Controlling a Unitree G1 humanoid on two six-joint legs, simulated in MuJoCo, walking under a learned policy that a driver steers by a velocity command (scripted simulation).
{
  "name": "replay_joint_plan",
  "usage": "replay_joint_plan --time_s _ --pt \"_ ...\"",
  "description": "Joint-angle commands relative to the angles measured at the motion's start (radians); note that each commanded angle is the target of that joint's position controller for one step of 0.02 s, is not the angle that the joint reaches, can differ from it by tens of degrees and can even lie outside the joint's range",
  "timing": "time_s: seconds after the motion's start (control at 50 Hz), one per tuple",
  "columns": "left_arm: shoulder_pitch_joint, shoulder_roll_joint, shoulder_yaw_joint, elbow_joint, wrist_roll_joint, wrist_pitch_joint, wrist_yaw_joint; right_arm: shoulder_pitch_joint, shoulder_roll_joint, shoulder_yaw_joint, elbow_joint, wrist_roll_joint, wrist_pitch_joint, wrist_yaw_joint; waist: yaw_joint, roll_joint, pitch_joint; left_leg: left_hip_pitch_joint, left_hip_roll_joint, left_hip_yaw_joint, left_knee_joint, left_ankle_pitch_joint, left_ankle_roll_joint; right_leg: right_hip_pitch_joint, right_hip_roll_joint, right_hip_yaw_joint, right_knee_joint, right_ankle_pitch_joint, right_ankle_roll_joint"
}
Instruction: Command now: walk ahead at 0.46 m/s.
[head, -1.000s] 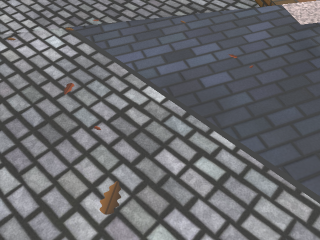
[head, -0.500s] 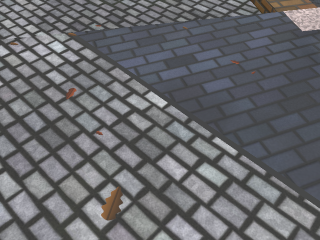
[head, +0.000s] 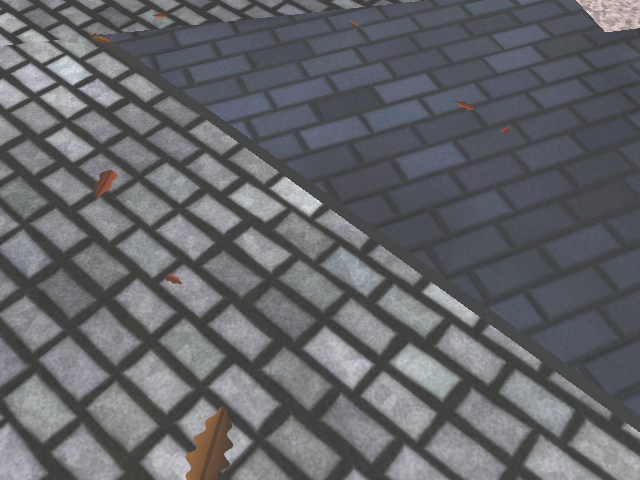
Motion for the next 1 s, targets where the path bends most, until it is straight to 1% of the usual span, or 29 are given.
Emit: replay_joint_plan --time_s 0.02,0.06,0.08,0.1,0.12,0.14,0.16,0.18,0.22,0.24,0.28,0.32,0.38,0.46,0.52,0.58,0.6,0.62,0.64,0.66,0.68,0.7,0.74,0.76,0.78,0.82,0.86,0.94,1.0 --pt "-0.014 0.05 0.006 -0.061 -0.007 -0.007 0.011 0.016 -0.16 -0.021 -0.022 0.003 -0.018 -0.008 0.066 0.149 0.068 -0.159 0.235 -0.055 0.072 1.057 0.082 0.2 0.078 -0.063 -0.108 0.029 -0.044" --pt "0.213 0.1 0.033 0.009 -0.009 -0.019 0.024 -0.02 -0.186 -0.029 -0.029 0.006 -0.015 -0.011 0.17 0.14 -0.056 -0.134 0.237 -0.04 0.332 1.167 0.064 0.423 0.107 -0.034 -0.165 0.035 -0.086" --pt "0.352 0.126 0.049 0.055 -0.001 -0.025 0.032 -0.039 -0.192 -0.031 -0.035 0.01 -0.011 -0.008 0.233 0.125 -0.12 -0.215 0.211 -0.023 0.527 1.031 0.055 0.6 0.073 0.001 -0.228 0.044 -0.105" --pt "0.484 0.211 0.073 0.078 0.025 -0.028 0.039 -0.02 -0.142 -0.021 -0.061 0.01 -0.008 -0.001 0.255 0.008 -0.218 -0.388 0.148 0.011 0.84 0.62 0.049 0.789 -0.158 0.266 -0.261 -0.156 -0.148" --pt "0.466 0.257 0.08 0.065 0.034 -0.023 0.028 0.102 -0.035 -0.011 -0.069 0.035 0.001 0.011 0.161 -0.165 -0.306 -0.685 -0.035 -0.022 1.214 -0.175 0.026 0.938 -0.42 0.803 -0.41 -0.202 -0.307" --pt "0.362 0.215 0.076 0.059 -0.01 -0.018 0.021 -0.017 -0.133 -0.034 -0.091 0.013 0.007 0.011 0.153 -0.036 -0.205 -0.773 0.026 -0.111 1.241 -0.074 0.047 0.812 -0.365 0.803 -0.505 -0.395 -0.287" --pt "0.255 0.149 0.057 0.038 -0.018 -0.024 0.019 -0.119 -0.148 -0.042 -0.131 0.005 0.004 0.016 0.117 -0.024 -0.054 -0.8 0.073 -0.099 1.183 0.028 0.053 0.653 -0.334 0.647 -0.542 -0.385 -0.25" --pt "0.214 0.095 0.043 0.039 -0.012 -0.035 0.016 -0.151 -0.136 -0.044 -0.137 0.002 0.001 0.018 0.088 0.024 0.009 -0.757 0.104 -0.097 1.125 0.077 0.053 0.535 -0.29 0.543 -0.572 -0.245 -0.22" --pt "0.236 0.038 0.021 0.066 -0.008 -0.054 0.026 -0.115 -0.094 -0.043 -0.125 -0.016 0.023 0.027 0.026 0.013 0.02 -0.643 0.136 -0.095 1.033 0.091 0.031 0.41 -0.217 0.377 -0.59 -0.048 -0.17" --pt "0.266 0.037 0.017 0.08 -0.008 -0.063 0.029 -0.11 -0.077 -0.042 -0.125 -0.018 0.034 0.031 0.016 0.003 0.019 -0.626 0.138 -0.086 1.001 0.09 0.02 0.396 -0.204 0.336 -0.594 0.021 -0.164" --pt "0.316 0.067 0.019 0.097 -0.009 -0.075 0.034 -0.159 -0.079 -0.046 -0.148 -0.02 0.049 0.038 0.008 -0.012 0.034 -0.669 0.146 -0.059 0.942 0.118 0.003 0.397 -0.183 0.27 -0.609 0.11 -0.161" --pt "0.354 0.088 0.019 0.102 -0.01 -0.076 0.034 -0.264 -0.095 -0.049 -0.188 -0.021 0.058 0.043 0.022 -0.02 0.057 -0.749 0.161 -0.034 0.863 0.192 -0.015 0.42 -0.169 0.232 -0.633 0.135 -0.155" --pt "0.401 0.086 0.012 0.103 -0.011 -0.074 0.032 -0.41 -0.097 -0.046 -0.24 -0.009 0.058 0.049 0.055 -0.026 0.071 -0.8 0.154 0.002 0.69 0.305 -0.031 0.473 -0.141 0.167 -0.636 0.248 -0.127" --pt "0.475 0.085 0.007 0.121 -0.008 -0.08 0.041 -0.537 -0.077 -0.032 -0.279 0.005 0.053 0.054 0.098 -0.043 0.069 -0.767 0.106 0.045 0.502 0.398 -0.01 0.566 -0.148 0.08 -0.628 0.381 -0.086" --pt "0.507 0.086 0.005 0.135 0.002 -0.077 0.053 -0.587 -0.087 -0.033 -0.303 0.001 0.047 0.054 0.107 -0.045 0.075 -0.771 0.077 0.06 0.425 0.362 0.027 0.686 -0.185 0.036 -0.583 0.498 -0.08" --pt "0.473 0.119 0.012 0.13 0.005 -0.074 0.069 -0.503 -0.113 -0.049 -0.287 -0.008 0.039 0.045 0.051 -0.072 0.011 -0.643 0.003 0.106 0.393 0.235 0.086 0.767 -0.21 -0.017 -0.399 0.906 -0.061" --pt "0.458 0.135 0.017 0.125 0.008 -0.068 0.072 -0.413 -0.132 -0.06 -0.262 -0.009 0.035 0.04 0.012 -0.08 -0.039 -0.56 -0.03 0.118 0.38 0.19 0.109 0.777 -0.213 -0.029 -0.264 0.998 -0.058" --pt "0.442 0.15 0.021 0.116 0.005 -0.06 0.071 -0.283 -0.152 -0.075 -0.218 -0.013 0.029 0.036 -0.042 -0.076 -0.105 -0.417 -0.053 0.117 0.315 0.209 0.133 0.743 -0.206 -0.045 -0.083 0.959 -0.049" --pt "0.416 0.154 0.021 0.092 -0.002 -0.059 0.068 -0.147 -0.205 -0.097 -0.182 -0.03 0.027 0.031 -0.108 -0.054 -0.172 -0.193 0.025 0.002 0.284 0.201 0.179 0.564 -0.189 -0.06 0.157 0.743 -0.032" --pt "0.462 0.073 0.008 0.035 -0.031 -0.064 0.049 -0.07 -0.323 -0.133 -0.19 -0.041 0.033 0.022 -0.084 0.155 -0.291 0.127 0.33 -0.474 0.272 0.207 0.337 0.169 -0.033 -0.082 0.584 0.1 0.019" --pt "0.409 0.116 0.022 0.011 -0.017 -0.072 0.039 -0.101 -0.315 -0.132 -0.184 -0.006 0.049 0.034 -0.06 0.12 -0.334 0.17 0.402 -0.786 0.122 0.226 0.394 -0.021 0.074 0.102 0.742 -0.333 0.021" --pt "0.307 0.122 0.024 -0.032 -0.01 -0.082 0.033 -0.196 -0.295 -0.125 -0.196 0.009 0.052 0.034 -0.023 0.063 -0.17 0.042 0.365 -0.631 0.091 0.181 0.351 -0.118 -0.006 0.161 0.711 -0.237 0.01" --pt "0.268 0.113 0.026 -0.044 -0.005 -0.086 0.032 -0.282 -0.201 -0.101 -0.212 0.008 0.047 0.031 0.043 -0.034 -0.027 -0.205 0.284 -0.447 0.037 0.334 0.263 -0.043 -0.069 0.151 0.552 -0.137 0.022" --pt "0.28 0.102 0.024 -0.051 0.012 -0.067 0.033 -0.292 -0.175 -0.092 -0.211 0.014 0.041 0.024 0.076 -0.025 -0.013 -0.284 0.236 -0.378 0.026 0.405 0.235 0.016 -0.085 0.152 0.493 -0.133 0.041" --pt "0.29 0.087 0.023 -0.053 0.022 -0.047 0.029 -0.285 -0.173 -0.088 -0.21 0.017 0.032 0.022 0.089 -0.004 -0.023 -0.32 0.209 -0.338 0.023 0.446 0.223 0.056 -0.09 0.149 0.451 -0.133 0.057" --pt "0.268 0.077 0.022 -0.075 0.029 -0.02 0.023 -0.243 -0.207 -0.094 -0.205 0.02 0.017 0.019 0.094 0.017 -0.027 -0.344 0.176 -0.298 0.02 0.529 0.222 0.051 -0.088 0.125 0.391 -0.114 0.085" --pt "0.182 0.086 0.023 -0.115 0.028 -0.009 0.019 -0.204 -0.231 -0.099 -0.206 0.021 0.017 0.018 0.075 0.041 -0.011 -0.348 0.155 -0.289 0.005 0.532 0.206 0.003 -0.09 0.108 0.306 -0.042 0.108" --pt "0.002 0.099 0.021 -0.19 0.021 -0.004 0.013 -0.107 -0.229 -0.098 -0.209 0.019 0.027 0.019 0.007 0.074 0.0 -0.256 0.139 -0.316 0.02 0.558 0.156 -0.088 -0.073 0.103 0.128 0.097 0.124" --pt "-0.094 0.1 0.013 -0.233 0.016 -0.008 0.007 -0.059 -0.238 -0.099 -0.217 0.014 0.033 0.013 -0.028 0.084 -0.004 -0.17 0.143 -0.343 0.051 0.592 0.152 -0.113 -0.046 0.108 0.025 0.134 0.119"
